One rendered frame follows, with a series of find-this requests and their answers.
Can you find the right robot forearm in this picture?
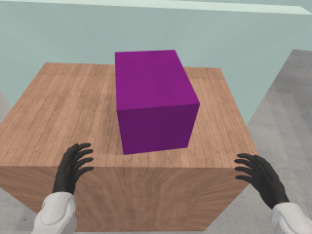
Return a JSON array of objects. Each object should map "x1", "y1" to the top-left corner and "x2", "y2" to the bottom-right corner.
[{"x1": 269, "y1": 202, "x2": 312, "y2": 234}]

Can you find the pedestal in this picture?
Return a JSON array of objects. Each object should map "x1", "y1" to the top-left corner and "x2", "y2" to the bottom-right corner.
[{"x1": 0, "y1": 62, "x2": 259, "y2": 232}]

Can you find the left robot forearm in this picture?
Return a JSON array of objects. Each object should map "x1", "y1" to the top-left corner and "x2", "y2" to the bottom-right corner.
[{"x1": 31, "y1": 191, "x2": 77, "y2": 234}]

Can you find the carton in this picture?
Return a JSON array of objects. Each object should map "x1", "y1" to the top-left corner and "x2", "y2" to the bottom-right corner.
[{"x1": 114, "y1": 50, "x2": 200, "y2": 155}]

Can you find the left robot hand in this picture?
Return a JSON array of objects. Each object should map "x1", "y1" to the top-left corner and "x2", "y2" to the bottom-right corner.
[{"x1": 52, "y1": 142, "x2": 94, "y2": 195}]

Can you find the right robot hand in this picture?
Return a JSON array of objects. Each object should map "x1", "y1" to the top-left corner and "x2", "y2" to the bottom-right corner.
[{"x1": 234, "y1": 153, "x2": 290, "y2": 210}]

